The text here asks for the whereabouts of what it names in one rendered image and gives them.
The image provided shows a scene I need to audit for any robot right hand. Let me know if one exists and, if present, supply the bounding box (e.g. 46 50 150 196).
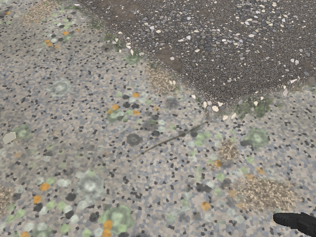
273 212 316 237

